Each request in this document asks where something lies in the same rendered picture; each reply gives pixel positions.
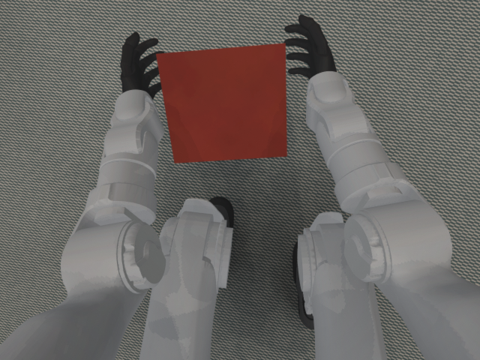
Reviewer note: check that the left robot forearm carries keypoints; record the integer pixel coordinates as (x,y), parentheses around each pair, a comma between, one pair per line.
(128,167)

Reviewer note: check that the robot left hand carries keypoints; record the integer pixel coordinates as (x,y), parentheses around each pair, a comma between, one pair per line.
(132,68)

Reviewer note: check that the right robot forearm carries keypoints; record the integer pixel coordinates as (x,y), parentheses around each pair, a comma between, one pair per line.
(363,174)

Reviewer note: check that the robot foot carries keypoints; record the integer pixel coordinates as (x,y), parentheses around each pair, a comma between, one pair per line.
(307,319)
(225,207)

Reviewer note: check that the left robot upper arm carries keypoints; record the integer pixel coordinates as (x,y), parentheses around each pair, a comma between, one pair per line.
(107,271)

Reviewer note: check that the robot right foot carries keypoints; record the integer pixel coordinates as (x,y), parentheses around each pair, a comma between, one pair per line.
(307,319)

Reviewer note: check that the carton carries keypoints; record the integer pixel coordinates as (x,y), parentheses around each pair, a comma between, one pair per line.
(225,104)

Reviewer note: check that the robot left foot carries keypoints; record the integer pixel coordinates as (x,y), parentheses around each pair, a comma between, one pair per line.
(225,207)

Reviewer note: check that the robot right hand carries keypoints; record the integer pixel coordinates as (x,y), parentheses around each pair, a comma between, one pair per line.
(319,58)

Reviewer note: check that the right robot upper arm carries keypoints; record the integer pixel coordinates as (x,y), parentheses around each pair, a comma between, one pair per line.
(405,250)

